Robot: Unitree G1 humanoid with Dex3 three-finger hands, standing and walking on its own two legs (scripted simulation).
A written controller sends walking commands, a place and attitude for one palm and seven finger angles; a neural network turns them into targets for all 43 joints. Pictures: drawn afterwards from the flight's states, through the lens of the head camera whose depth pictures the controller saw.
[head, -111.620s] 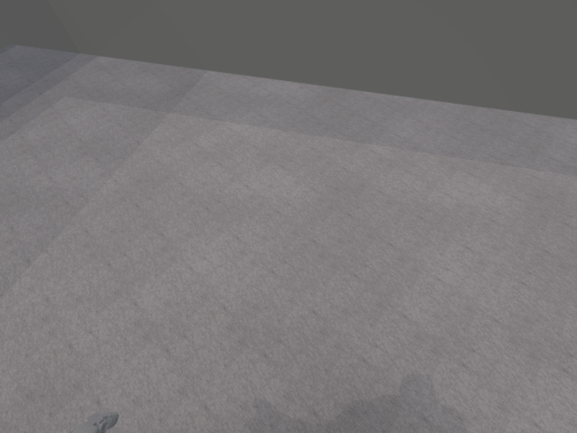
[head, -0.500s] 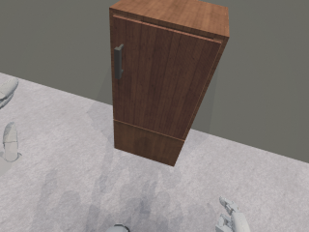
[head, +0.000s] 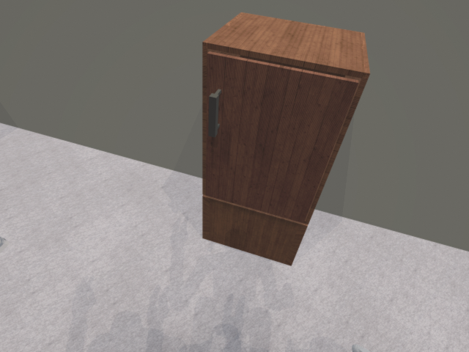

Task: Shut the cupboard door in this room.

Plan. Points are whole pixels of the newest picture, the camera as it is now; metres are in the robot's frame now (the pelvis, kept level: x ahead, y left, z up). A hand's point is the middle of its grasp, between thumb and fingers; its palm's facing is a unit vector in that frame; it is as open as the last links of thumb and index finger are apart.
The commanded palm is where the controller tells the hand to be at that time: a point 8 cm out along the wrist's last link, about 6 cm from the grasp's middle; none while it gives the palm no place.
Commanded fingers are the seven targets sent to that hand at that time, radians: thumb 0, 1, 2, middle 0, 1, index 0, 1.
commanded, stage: stop stepping back and stand still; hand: left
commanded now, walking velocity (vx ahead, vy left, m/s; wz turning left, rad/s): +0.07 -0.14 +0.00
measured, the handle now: (215, 113) +0.80 +0.14 +0.01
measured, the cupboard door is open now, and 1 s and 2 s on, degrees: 0 0 0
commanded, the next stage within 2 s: let the arm hang, fingers relaxed in 0.30 s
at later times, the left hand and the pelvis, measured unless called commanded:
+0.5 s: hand (67, 250) +0.23 +0.29 +0.08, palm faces +0.29 -0.75 -0.59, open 7.4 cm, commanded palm none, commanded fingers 0.00 0.90 0.90 -0.20 -0.30 -0.20 -0.30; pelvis +0.03 +0.01 -0.01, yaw +4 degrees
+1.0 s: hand out of the picture -0.01 +0.19 -0.16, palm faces +0.15 -0.97 -0.20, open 7.2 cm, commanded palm none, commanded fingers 0.00 0.90 0.90 -0.20 -0.30 -0.20 -0.30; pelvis +0.02 +0.01 +0.01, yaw +5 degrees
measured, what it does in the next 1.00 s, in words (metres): steps on the spot: left foot, then right foot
